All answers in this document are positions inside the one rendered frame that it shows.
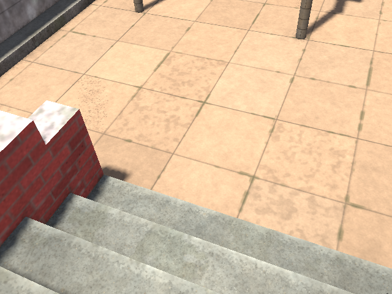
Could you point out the stairs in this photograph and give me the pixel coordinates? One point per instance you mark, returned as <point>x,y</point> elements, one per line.
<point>127,239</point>

